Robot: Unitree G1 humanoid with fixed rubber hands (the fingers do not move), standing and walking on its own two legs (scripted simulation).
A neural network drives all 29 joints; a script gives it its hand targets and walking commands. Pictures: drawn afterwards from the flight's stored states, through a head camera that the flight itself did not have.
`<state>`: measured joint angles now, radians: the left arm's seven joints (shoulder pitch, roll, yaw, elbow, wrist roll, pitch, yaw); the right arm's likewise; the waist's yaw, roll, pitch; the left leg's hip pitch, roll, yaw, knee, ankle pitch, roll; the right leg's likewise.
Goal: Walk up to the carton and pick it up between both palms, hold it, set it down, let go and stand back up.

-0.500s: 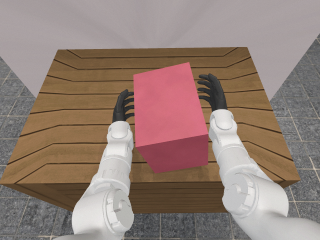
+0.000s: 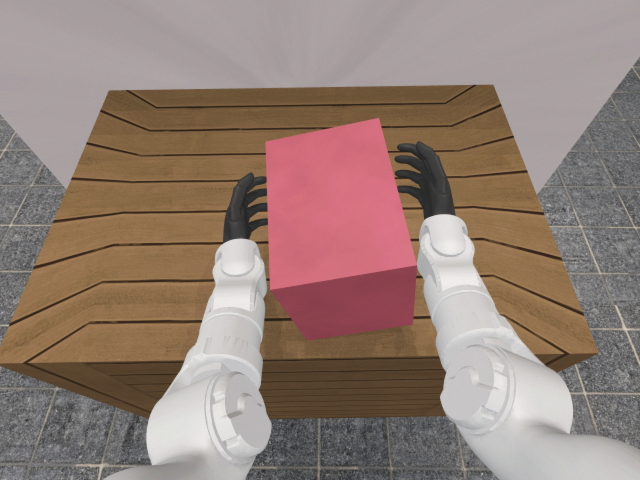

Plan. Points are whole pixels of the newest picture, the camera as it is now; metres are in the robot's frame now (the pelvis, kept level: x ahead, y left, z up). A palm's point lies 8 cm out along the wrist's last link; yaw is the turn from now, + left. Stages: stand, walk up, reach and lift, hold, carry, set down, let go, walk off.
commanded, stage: set down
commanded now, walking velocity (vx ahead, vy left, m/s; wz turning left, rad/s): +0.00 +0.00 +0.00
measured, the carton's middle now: (341, 235) +0.44 -0.01 -0.02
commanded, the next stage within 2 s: none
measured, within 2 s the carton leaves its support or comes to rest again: rests again in 1.24 s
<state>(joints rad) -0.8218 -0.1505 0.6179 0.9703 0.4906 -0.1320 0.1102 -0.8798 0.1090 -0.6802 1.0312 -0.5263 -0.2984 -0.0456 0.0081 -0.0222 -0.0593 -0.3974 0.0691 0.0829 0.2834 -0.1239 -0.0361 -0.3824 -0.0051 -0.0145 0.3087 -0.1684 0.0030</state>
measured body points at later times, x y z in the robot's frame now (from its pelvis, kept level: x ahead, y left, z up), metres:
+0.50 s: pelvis +0.00 +0.00 +0.00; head +0.10 +0.01 +0.44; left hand +0.43 +0.13 +0.03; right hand +0.45 -0.13 +0.06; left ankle -0.01 +0.14 -0.75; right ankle -0.03 -0.12 -0.75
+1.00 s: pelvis +0.01 +0.00 +0.00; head +0.10 +0.02 +0.44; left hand +0.43 +0.13 +0.02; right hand +0.45 -0.13 +0.06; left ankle -0.01 +0.14 -0.75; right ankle -0.03 -0.12 -0.75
